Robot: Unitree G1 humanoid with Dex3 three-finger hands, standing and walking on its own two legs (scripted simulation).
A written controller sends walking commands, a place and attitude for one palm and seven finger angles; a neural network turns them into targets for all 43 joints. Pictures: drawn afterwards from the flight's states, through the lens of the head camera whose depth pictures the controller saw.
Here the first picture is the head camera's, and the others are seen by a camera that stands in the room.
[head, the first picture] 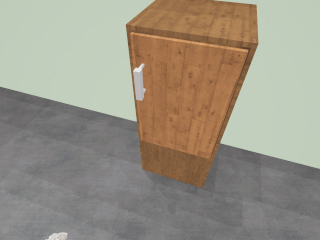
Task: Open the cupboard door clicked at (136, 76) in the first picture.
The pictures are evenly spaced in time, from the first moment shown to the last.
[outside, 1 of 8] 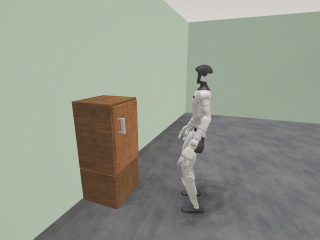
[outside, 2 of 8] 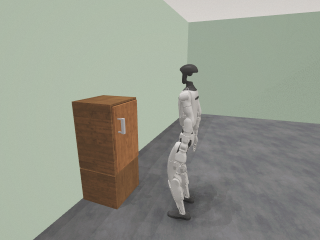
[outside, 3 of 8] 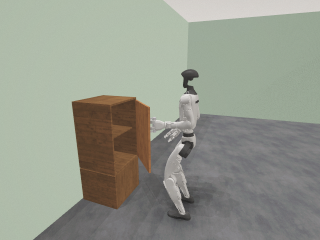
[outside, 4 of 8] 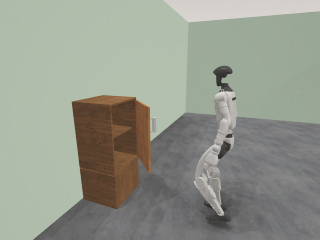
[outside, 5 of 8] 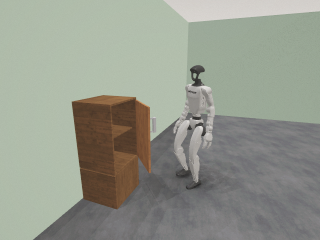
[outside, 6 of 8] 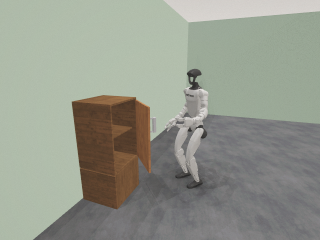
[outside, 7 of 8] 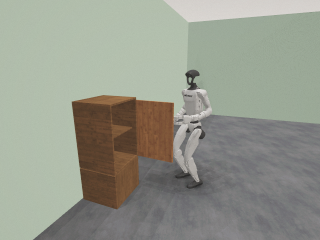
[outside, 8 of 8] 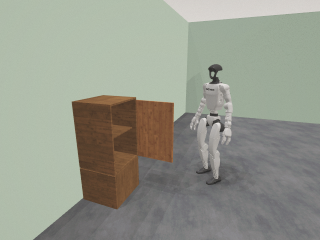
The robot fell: no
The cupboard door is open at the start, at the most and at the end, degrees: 0 88 87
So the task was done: yes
